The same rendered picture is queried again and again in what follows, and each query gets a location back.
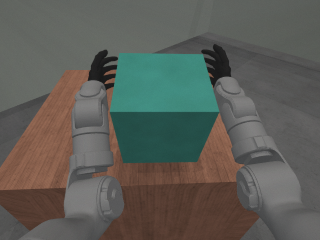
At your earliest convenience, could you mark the left robot hand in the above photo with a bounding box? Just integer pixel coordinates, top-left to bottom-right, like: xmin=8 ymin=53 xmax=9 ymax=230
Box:
xmin=88 ymin=49 xmax=118 ymax=90

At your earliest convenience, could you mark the robot left forearm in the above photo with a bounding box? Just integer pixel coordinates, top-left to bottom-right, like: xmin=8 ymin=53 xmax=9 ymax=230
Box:
xmin=64 ymin=80 xmax=114 ymax=213

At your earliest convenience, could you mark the right robot hand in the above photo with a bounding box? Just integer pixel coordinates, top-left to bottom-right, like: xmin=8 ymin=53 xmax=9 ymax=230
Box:
xmin=201 ymin=44 xmax=231 ymax=88

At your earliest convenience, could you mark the robot left upper arm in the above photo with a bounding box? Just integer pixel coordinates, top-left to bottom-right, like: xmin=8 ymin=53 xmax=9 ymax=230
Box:
xmin=18 ymin=175 xmax=125 ymax=240

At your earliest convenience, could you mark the pedestal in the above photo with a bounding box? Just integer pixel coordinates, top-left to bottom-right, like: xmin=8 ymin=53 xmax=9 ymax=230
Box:
xmin=0 ymin=70 xmax=260 ymax=240

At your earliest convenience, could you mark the carton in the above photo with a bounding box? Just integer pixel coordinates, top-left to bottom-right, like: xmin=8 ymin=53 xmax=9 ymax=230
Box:
xmin=110 ymin=53 xmax=220 ymax=163

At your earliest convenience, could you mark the robot right upper arm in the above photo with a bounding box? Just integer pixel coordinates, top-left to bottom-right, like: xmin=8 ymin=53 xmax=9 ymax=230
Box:
xmin=236 ymin=160 xmax=320 ymax=240

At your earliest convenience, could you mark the robot right forearm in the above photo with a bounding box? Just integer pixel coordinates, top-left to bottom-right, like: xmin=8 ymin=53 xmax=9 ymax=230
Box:
xmin=213 ymin=76 xmax=302 ymax=199

